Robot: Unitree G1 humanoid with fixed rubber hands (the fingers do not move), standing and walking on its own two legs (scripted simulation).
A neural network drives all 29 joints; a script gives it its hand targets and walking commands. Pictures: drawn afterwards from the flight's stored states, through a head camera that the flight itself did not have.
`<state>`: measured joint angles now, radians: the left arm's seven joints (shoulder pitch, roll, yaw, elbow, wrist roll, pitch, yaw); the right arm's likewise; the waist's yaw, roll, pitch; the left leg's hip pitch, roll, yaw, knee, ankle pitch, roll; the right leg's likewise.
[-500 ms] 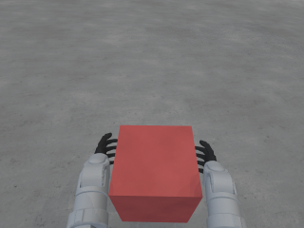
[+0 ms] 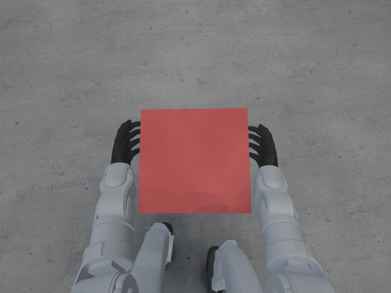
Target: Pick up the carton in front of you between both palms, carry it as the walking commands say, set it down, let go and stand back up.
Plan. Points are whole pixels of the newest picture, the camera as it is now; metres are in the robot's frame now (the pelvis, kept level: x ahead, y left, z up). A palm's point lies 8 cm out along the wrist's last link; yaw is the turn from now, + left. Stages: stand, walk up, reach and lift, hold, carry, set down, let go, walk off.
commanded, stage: set down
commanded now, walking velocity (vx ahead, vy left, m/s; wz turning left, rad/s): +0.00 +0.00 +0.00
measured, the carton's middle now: (196, 164) +0.39 +0.04 -0.16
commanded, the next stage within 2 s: none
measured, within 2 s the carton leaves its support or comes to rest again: rests again in 1.94 s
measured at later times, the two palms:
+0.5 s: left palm (132, 161) +0.39 +0.21 -0.21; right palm (243, 156) +0.44 -0.08 -0.22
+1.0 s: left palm (138, 171) +0.39 +0.22 -0.37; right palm (226, 157) +0.48 -0.06 -0.37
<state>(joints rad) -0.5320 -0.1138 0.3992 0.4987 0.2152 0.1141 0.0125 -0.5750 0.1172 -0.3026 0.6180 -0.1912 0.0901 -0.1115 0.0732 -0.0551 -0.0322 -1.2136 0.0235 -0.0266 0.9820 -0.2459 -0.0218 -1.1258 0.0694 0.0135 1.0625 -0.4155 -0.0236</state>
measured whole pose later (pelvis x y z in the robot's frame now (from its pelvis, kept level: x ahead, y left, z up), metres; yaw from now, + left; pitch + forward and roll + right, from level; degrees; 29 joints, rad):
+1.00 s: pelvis -0.05 +0.00 -0.24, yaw -1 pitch +46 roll +1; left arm -0.99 -0.06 0.58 0.61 0.16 0.21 0.10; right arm -1.23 -0.14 -0.19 0.98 -0.12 0.20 -0.11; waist 0.15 -0.07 -0.02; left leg -2.24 0.02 -0.03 1.83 -0.39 -0.04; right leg -2.16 0.10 0.00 1.96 -0.60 -0.01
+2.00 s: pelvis -0.05 -0.01 -0.31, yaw +1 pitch +43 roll +5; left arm -1.24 0.17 0.54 1.03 -0.01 0.10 0.03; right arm -1.44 -0.23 -0.01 1.21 -0.08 0.15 -0.08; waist 0.20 0.00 0.17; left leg -2.37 0.00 -0.02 2.03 -0.40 -0.08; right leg -2.31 0.11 0.01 2.21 -0.63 -0.03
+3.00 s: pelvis -0.05 +0.01 -0.25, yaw +1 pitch +43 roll +1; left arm -0.96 0.14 0.31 0.72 -0.18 0.09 0.16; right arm -1.32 -0.39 -0.01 1.03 0.05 0.16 -0.04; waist 0.18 -0.03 0.08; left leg -2.21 -0.04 -0.02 1.85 -0.39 -0.04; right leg -2.11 0.06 0.02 2.00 -0.64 0.00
